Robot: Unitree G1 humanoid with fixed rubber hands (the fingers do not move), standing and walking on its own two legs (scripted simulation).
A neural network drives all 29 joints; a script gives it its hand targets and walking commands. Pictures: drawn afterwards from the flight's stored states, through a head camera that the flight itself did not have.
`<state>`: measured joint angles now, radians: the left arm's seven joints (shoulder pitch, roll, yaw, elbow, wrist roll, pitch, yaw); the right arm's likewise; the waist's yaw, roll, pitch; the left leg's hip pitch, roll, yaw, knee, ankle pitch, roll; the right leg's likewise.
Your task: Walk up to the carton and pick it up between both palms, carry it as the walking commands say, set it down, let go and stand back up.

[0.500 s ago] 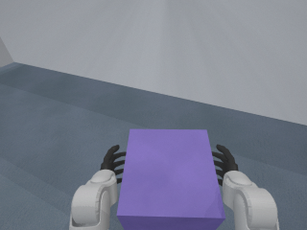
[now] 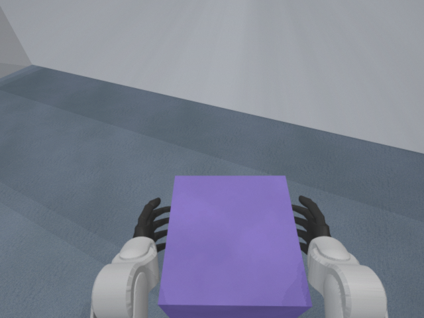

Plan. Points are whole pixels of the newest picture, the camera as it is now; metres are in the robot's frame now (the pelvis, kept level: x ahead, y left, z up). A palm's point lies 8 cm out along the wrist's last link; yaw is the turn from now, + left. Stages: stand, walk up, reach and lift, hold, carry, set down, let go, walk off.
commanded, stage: carry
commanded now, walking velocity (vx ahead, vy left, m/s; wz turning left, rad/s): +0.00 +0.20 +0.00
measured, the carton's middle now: (229, 260) +0.25 +0.00 +0.02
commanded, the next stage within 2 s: none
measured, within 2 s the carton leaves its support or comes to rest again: neither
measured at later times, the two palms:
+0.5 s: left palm (58, 258) +0.21 +0.27 +0.10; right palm (233, 254) +0.22 +0.00 +0.11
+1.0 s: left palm out of the picture +0.18 +0.42 +0.10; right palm (131, 267) +0.20 +0.15 +0.10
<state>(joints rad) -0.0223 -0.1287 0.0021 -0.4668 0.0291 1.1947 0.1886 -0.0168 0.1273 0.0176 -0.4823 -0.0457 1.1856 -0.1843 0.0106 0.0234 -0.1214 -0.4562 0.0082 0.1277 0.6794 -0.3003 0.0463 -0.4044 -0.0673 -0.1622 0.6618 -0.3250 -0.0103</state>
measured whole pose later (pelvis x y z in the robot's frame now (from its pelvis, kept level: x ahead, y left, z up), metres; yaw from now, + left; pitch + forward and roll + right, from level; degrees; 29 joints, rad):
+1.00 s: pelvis -0.05 +0.27 +0.01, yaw +1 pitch +3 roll +0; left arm 0.00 -0.13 0.01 -0.51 0.05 1.22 0.18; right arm -0.03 0.13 0.03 -0.47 -0.04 1.19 -0.18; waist 0.01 -0.02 -0.08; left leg -0.39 0.04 0.12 0.58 -0.25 0.04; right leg -0.50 -0.15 -0.09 0.99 -0.55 0.06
